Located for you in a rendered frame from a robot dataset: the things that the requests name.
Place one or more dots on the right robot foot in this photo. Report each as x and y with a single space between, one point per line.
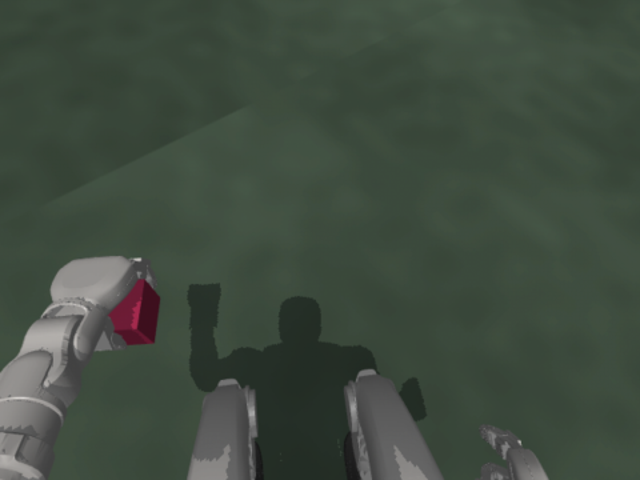
350 462

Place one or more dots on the right robot hand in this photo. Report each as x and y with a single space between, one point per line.
522 464

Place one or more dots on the cube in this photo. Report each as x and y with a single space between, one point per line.
135 318

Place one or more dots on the left robot arm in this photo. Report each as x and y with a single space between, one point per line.
39 384

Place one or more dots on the left robot hand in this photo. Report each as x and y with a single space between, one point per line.
104 282

